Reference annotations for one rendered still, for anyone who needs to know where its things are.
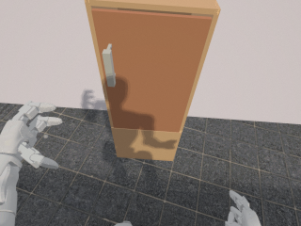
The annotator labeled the robot right hand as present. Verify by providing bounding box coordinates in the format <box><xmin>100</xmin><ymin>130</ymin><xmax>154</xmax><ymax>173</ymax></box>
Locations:
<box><xmin>225</xmin><ymin>190</ymin><xmax>261</xmax><ymax>226</ymax></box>

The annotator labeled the left robot forearm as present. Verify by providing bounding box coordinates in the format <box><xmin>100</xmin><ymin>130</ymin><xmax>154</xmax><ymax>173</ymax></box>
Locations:
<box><xmin>0</xmin><ymin>153</ymin><xmax>23</xmax><ymax>226</ymax></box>

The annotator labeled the robot left hand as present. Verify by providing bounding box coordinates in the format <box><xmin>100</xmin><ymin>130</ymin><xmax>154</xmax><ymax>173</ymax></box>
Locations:
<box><xmin>0</xmin><ymin>100</ymin><xmax>63</xmax><ymax>170</ymax></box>

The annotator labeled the cupboard door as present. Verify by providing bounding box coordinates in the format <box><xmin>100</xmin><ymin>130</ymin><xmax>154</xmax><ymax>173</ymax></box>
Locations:
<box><xmin>91</xmin><ymin>8</ymin><xmax>212</xmax><ymax>133</ymax></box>

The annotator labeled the handle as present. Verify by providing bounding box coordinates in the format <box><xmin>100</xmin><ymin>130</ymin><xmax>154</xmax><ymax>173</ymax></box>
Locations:
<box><xmin>102</xmin><ymin>43</ymin><xmax>116</xmax><ymax>88</ymax></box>

